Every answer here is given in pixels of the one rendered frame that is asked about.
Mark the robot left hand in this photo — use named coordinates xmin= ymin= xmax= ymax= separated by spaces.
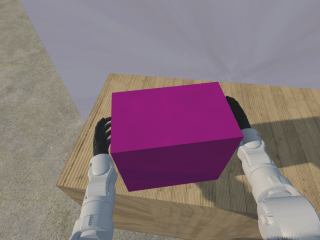
xmin=93 ymin=117 xmax=111 ymax=156

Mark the right robot upper arm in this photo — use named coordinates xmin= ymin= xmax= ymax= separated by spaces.
xmin=257 ymin=195 xmax=320 ymax=240

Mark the robot left forearm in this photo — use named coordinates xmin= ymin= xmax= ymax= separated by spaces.
xmin=69 ymin=153 xmax=118 ymax=240

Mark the pedestal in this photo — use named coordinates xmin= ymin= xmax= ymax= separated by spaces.
xmin=56 ymin=73 xmax=320 ymax=240

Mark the robot right hand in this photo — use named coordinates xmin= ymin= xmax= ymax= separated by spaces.
xmin=225 ymin=96 xmax=251 ymax=130

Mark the carton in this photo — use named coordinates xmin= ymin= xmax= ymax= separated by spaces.
xmin=110 ymin=82 xmax=244 ymax=192

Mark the robot right forearm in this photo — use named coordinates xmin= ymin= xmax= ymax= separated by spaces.
xmin=237 ymin=128 xmax=320 ymax=221

